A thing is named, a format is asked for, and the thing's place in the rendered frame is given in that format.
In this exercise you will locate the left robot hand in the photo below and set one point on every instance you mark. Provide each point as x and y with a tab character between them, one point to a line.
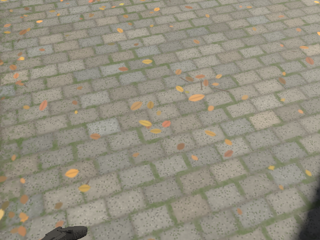
67	233

